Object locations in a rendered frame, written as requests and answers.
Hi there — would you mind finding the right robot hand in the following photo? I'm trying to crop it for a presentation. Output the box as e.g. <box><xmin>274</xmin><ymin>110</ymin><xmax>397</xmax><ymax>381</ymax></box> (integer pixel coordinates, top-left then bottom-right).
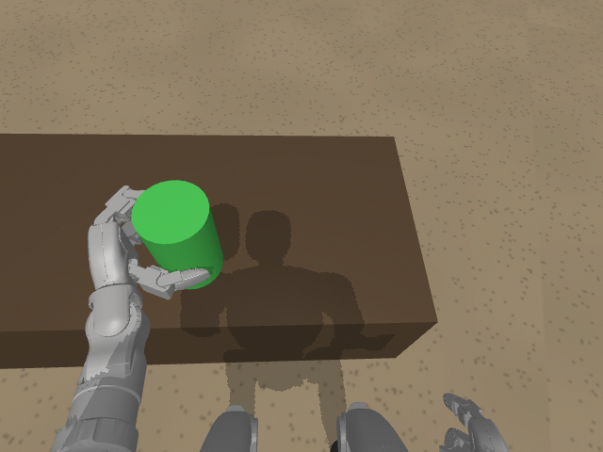
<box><xmin>439</xmin><ymin>393</ymin><xmax>510</xmax><ymax>452</ymax></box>

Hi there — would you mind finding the can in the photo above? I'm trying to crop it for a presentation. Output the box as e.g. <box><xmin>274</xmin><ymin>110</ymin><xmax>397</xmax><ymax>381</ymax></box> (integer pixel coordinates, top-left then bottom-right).
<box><xmin>131</xmin><ymin>180</ymin><xmax>223</xmax><ymax>289</ymax></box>

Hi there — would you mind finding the left robot arm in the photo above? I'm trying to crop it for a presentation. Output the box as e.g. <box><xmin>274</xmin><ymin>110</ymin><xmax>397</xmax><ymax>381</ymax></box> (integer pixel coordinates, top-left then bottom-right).
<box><xmin>51</xmin><ymin>283</ymin><xmax>151</xmax><ymax>452</ymax></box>

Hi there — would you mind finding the left robot hand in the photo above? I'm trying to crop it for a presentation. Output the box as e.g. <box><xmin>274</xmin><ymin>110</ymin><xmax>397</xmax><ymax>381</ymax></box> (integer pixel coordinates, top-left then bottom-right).
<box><xmin>88</xmin><ymin>186</ymin><xmax>210</xmax><ymax>299</ymax></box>

